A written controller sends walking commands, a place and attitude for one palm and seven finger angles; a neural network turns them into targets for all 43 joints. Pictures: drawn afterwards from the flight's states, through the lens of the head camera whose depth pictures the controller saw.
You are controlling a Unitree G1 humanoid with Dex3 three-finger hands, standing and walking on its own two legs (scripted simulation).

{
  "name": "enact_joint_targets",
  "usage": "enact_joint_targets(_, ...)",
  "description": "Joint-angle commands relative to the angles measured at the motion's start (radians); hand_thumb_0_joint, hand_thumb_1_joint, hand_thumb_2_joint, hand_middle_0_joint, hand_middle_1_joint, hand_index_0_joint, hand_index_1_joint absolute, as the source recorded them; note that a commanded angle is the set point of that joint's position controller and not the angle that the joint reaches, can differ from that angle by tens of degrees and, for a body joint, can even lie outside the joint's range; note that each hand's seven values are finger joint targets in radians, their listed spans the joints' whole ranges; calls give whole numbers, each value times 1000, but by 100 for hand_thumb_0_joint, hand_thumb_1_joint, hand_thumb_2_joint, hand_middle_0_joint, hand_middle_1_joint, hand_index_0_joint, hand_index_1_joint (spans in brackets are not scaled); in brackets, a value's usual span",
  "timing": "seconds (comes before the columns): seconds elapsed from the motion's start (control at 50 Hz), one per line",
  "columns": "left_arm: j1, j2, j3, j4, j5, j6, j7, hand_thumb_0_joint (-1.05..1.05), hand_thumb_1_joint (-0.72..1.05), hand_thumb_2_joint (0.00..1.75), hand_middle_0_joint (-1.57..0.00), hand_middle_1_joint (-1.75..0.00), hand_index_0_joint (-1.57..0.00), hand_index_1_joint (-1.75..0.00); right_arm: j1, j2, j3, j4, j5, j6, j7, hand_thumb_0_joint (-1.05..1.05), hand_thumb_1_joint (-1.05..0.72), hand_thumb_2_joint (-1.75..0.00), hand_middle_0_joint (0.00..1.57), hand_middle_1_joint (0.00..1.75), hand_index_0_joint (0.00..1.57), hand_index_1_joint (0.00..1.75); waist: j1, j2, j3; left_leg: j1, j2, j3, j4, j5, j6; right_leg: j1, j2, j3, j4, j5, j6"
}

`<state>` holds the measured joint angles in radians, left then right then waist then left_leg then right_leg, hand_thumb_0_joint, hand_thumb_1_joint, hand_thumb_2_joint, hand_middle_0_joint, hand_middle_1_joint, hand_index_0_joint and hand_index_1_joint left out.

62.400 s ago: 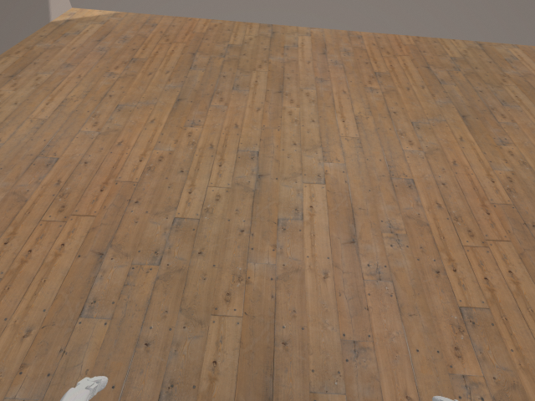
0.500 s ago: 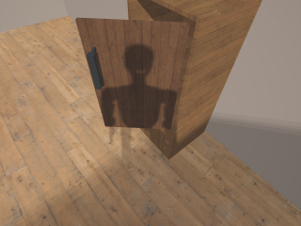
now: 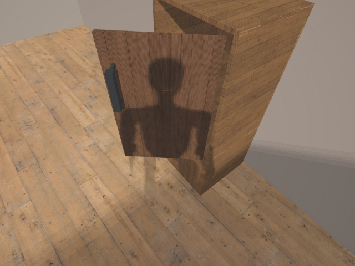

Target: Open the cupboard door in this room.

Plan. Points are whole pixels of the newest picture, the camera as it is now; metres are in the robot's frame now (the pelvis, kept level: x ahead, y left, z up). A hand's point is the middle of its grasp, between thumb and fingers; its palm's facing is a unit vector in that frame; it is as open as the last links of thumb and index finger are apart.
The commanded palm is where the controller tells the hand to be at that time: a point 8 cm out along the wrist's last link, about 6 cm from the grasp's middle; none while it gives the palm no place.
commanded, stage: shuffle to correct the standing spot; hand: left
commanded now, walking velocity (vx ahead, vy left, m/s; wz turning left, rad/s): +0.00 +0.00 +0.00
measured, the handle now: (115, 88) +0.62 +0.25 +0.04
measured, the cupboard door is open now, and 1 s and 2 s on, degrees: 49 49 49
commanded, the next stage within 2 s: come to a stop and stand still in 0.48 s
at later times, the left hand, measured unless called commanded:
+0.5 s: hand out of the picture +0.03 +0.21 -0.19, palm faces +0.02 -0.99 -0.15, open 7.4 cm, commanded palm none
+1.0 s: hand (118, 234) +0.23 +0.18 -0.17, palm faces +0.03 -0.97 -0.22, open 7.4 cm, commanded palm none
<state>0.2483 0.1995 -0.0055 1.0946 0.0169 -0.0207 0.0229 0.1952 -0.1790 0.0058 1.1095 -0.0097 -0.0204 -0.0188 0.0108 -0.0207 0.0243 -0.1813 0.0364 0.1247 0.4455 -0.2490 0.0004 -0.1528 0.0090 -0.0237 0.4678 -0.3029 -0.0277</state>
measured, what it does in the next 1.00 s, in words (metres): walks ahead: right foot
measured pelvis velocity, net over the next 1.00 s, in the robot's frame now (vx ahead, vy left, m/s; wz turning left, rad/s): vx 0.12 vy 0.00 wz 0.04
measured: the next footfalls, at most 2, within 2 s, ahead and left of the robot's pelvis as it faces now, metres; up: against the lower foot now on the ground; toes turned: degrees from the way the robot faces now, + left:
right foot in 0.82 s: +0.25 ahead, -0.07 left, +0.00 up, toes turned -4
left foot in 1.26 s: +0.10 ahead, +0.12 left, +0.00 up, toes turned +3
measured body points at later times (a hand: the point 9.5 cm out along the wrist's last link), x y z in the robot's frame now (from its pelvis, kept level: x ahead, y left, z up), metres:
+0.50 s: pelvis +0.06 +0.04 +0.00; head +0.08 +0.07 +0.44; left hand +0.03 +0.27 -0.17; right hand +0.02 -0.18 -0.15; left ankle +0.01 +0.11 -0.74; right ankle +0.00 -0.07 -0.66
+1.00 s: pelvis +0.12 +0.00 -0.01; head +0.17 +0.00 +0.44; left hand +0.23 +0.23 -0.15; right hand +0.13 -0.22 -0.17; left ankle +0.05 +0.14 -0.66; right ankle +0.21 -0.07 -0.74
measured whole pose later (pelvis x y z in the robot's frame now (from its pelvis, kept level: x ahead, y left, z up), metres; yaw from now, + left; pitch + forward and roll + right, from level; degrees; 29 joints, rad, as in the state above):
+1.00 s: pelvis +0.12 +0.00 -0.01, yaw +2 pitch -1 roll +2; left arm 0.09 0.16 0.03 0.96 0.02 -0.01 0.04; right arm 0.26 -0.16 -0.05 1.06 -0.01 0.03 -0.03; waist -0.03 -0.02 0.11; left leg -0.40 -0.01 0.00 1.13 -0.52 -0.02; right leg -0.39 -0.03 -0.12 0.57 -0.18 -0.08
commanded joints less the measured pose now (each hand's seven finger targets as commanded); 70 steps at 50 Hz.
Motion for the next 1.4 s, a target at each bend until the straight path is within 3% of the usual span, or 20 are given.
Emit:
enact_joint_targets(0.0,44,125,26,-32,0,-14,9,0,90,90,-20,-30,-20,-30,30,-135,-26,-31,-4,-16,-12,0,-90,-90,20,30,20,30,-6,22,2,54,100,-101,-65,194,30,-61,-118,107,-85,297,-18)
enact_joint_targets(0.16,113,137,42,-27,6,3,-1,0,90,90,-20,-30,-20,-30,52,-82,-17,-45,-16,5,9,0,-90,-90,20,30,20,30,21,-89,98,-141,12,-26,77,-143,11,-49,-195,247,-199,-163,-85)
enact_joint_targets(0.22,160,148,59,-29,7,-2,3,0,90,90,-20,-30,-20,-30,36,-75,-19,-70,-16,1,11,0,-90,-90,20,30,20,30,38,-135,128,-247,6,-20,207,-180,7,8,-280,328,-224,-15,-153)
enact_joint_targets(0.3,122,130,66,-50,8,-6,3,0,90,90,-20,-30,-20,-30,157,-62,-20,-46,-7,-19,9,0,-90,-90,20,30,20,30,-21,-59,76,-31,7,-28,14,-81,24,-77,-223,174,-53,150,-124)
enact_joint_targets(0.34,62,43,51,-86,5,-4,-7,0,90,90,-20,-30,-20,-30,349,-167,-43,8,-23,-32,-2,0,-90,-90,20,30,20,30,-87,291,27,230,252,-351,-133,174,152,-365,-3,-82,366,-155,-24)
enact_joint_targets(0.38,-14,54,53,-111,17,-7,1,0,90,90,-20,-30,-20,-30,407,-134,-31,17,-17,-28,-15,0,-90,-90,20,30,20,30,-100,269,94,205,340,-434,-195,320,239,-523,-44,-10,654,-292,-30)
enact_joint_targets(0.46,17,2,50,-77,13,-2,-21,0,90,90,-20,-30,-20,-30,318,-73,-14,-16,-15,-57,-22,0,-90,-90,20,30,20,30,-33,63,61,160,256,-266,-191,510,222,-497,-93,-19,731,-76,-6)
enact_joint_targets(0.6,-92,-20,46,-120,10,9,-26,0,90,90,-20,-30,-20,-30,382,-42,-8,28,-16,-68,-33,0,-90,-90,20,30,20,30,-39,112,61,214,203,-139,-176,730,186,-536,-79,-65,562,17,12)
enact_joint_targets(0.7,-100,-18,35,-131,3,10,-3,0,90,90,-20,-30,-20,-30,337,-59,-13,27,-18,-43,-37,0,-90,-90,20,30,20,30,-20,156,41,157,181,-101,-68,962,120,-292,-28,-88,257,87,-2)
enact_joint_targets(0.78,65,110,68,-107,9,-9,16,0,90,90,-20,-30,-20,-30,295,-85,-46,-8,4,-26,-28,0,-90,-90,20,30,20,30,57,45,-44,34,135,-105,145,622,55,41,-102,-11,31,522,-23)
enact_joint_targets(0.82,174,183,88,-85,6,-17,26,0,90,90,-20,-30,-20,-30,374,-22,-55,-24,16,-10,-27,0,-90,-90,20,30,20,30,53,-141,-210,-176,-80,-61,603,-376,-5,251,-472,314,59,1303,-256)
enact_joint_targets(0.84,144,169,83,-96,3,-22,29,0,90,90,-20,-30,-20,-30,337,-19,-54,-31,17,1,-31,0,-90,-90,20,30,20,30,39,-137,-211,-172,-47,-162,692,-431,2,167,-499,317,9,1202,-300)
enact_joint_targets(0.96,-60,126,82,-173,7,10,30,0,90,90,-20,-30,-20,-30,227,-8,-64,-61,-7,67,-3,0,-90,-90,20,30,20,30,-21,-87,-74,-203,-20,-131,729,-211,-37,-174,-325,146,-135,477,-172)
enact_joint_targets(1.14,-39,185,98,-197,26,37,15,0,90,90,-20,-30,-20,-30,158,-37,-62,-134,-8,52,21,0,-90,-90,20,30,20,30,-3,-168,-72,-67,-46,-52,304,-218,-14,-244,-277,221,-289,-206,-126)
enact_joint_targets(1.2,-56,149,88,-183,13,49,14,0,90,90,-20,-30,-20,-30,308,-33,-52,-79,-7,37,15,0,-90,-90,20,30,20,30,-73,-106,-86,219,-58,-18,-55,-98,4,-365,-181,110,-214,-297,-20)
enact_joint_targets(1.22,-44,99,71,-184,4,54,10,0,90,90,-20,-30,-20,-30,323,-76,-55,-79,-16,32,9,0,-90,-90,20,30,20,30,-75,61,-55,184,37,-147,-187,-211,31,-393,-110,43,-54,-286,21)
enact_joint_targets(1.24,-35,26,57,-195,-7,55,5,0,90,90,-20,-30,-20,-30,258,-134,-64,-109,-29,27,3,0,-90,-90,20,30,20,30,-60,341,34,25,249,-443,-340,-417,95,-457,-18,-44,195,-187,53)
enact_joint_targets(1.26,-55,44,61,-194,-2,55,2,0,90,90,-20,-30,-20,-30,145,-155,-59,-157,-30,30,-6,0,-90,-90,20,30,20,30,-36,277,141,-191,333,-497,-401,-429,159,-426,-35,30,327,-126,33)
enact_joint_targets(1.3,6,61,75,-147,15,57,-16,0,90,90,-20,-30,-20,-30,43,-110,-42,-163,-27,11,-12,0,-90,-90,20,30,20,30,31,193,124,-236,239,-377,-369,-332,131,-354,-22,73,470,-7,25)
enact_joint_targets(1.38,61,35,70,-104,15,37,-27,0,90,90,-20,-30,-20,-30,139,-98,-38,-132,-12,-11,-19,0,-90,-90,20,30,20,30,3,85,88,-48,185,-272,-296,-129,142,-461,-19,31,643,39,36)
